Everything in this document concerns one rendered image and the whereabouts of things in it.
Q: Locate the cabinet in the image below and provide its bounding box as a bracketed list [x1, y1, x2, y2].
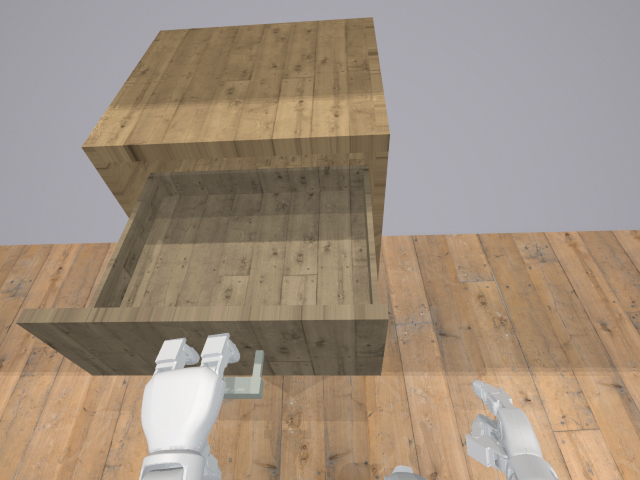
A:
[82, 17, 390, 279]

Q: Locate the robot left forearm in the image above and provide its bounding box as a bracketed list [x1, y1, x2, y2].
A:
[139, 449, 205, 480]

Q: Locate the drawer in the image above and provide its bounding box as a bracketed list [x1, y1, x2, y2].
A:
[16, 165, 389, 375]

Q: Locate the robot right forearm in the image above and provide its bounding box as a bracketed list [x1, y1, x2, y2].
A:
[506, 454, 559, 480]

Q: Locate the left robot hand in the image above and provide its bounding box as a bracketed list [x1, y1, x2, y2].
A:
[141, 333, 240, 480]

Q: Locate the right robot hand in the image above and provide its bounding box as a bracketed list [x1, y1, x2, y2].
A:
[465, 380, 543, 474]

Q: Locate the handle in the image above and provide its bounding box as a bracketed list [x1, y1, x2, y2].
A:
[222, 350, 264, 399]

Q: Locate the right robot shin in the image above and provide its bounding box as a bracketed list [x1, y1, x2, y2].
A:
[392, 466, 413, 474]

